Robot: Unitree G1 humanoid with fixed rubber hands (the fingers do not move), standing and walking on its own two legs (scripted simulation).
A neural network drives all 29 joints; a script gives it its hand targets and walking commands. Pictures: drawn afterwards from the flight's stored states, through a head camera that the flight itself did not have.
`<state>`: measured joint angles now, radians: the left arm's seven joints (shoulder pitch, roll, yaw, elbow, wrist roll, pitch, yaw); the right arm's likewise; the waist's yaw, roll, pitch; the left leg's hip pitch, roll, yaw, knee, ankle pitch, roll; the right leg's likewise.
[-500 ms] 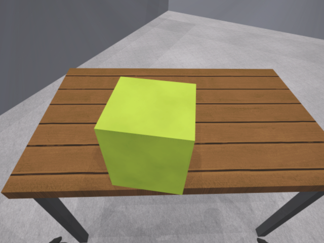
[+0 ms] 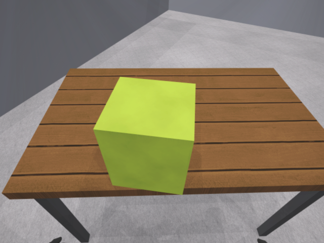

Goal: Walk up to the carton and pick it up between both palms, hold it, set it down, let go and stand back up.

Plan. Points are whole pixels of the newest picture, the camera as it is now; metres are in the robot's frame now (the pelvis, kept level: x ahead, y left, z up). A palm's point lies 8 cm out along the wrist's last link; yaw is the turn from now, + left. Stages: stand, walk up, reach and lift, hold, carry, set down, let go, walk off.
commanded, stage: reach and lift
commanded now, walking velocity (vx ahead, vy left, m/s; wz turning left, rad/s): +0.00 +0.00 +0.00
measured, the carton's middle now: (151, 137) +0.40 +0.04 +0.05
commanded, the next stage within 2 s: none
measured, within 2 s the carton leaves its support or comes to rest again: neither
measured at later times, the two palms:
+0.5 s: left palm (52, 224) +0.19 +0.27 -0.04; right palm out of the picture +0.15 -0.27 -0.05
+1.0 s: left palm (54, 205) +0.22 +0.25 +0.02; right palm (271, 231) +0.17 -0.23 +0.02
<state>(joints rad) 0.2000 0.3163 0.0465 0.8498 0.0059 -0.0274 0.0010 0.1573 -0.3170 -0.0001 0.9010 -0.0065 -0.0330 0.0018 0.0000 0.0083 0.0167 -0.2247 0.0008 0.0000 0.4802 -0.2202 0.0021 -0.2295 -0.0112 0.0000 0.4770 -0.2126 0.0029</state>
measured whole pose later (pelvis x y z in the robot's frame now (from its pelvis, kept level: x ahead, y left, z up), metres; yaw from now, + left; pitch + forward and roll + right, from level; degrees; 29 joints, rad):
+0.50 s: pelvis +0.02 -0.01 +0.00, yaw +0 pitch -6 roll +0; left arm 0.17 0.32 0.11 0.40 0.01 0.31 -0.02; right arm 0.28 -0.25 -0.04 0.56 -0.01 -0.09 -0.02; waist 0.00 -0.04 0.04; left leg -0.10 0.01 0.00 0.45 -0.24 -0.01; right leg -0.11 0.00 0.00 0.45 -0.24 0.00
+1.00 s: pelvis +0.02 +0.00 +0.01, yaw +0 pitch -7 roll -1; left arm 0.27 0.32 0.05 0.04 -0.06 0.27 -0.02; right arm 0.44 -0.19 -0.04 0.07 0.09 0.03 -0.06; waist 0.00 -0.02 0.04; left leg -0.06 0.01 0.00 0.39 -0.22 0.00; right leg -0.03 0.00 0.00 0.32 -0.17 0.01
